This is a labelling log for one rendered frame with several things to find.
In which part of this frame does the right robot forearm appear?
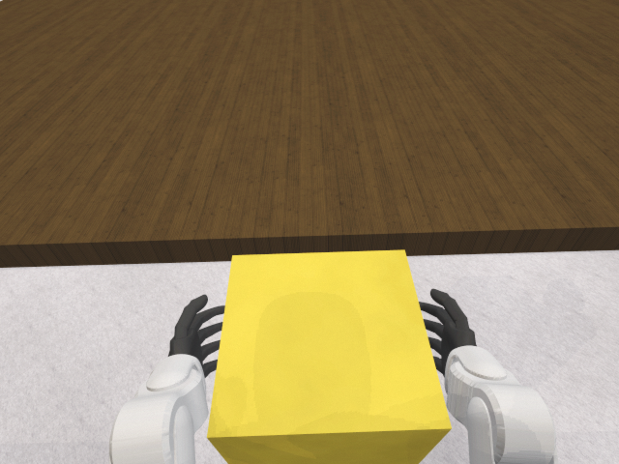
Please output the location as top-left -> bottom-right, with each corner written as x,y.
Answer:
444,345 -> 558,464

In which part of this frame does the left robot forearm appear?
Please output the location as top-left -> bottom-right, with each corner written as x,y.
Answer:
109,354 -> 209,464

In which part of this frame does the carton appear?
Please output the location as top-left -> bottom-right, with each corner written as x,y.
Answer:
207,249 -> 452,464

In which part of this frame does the robot right hand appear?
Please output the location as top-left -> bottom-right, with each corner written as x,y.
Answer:
419,289 -> 477,378

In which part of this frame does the robot left hand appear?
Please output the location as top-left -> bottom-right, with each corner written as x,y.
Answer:
168,295 -> 225,378

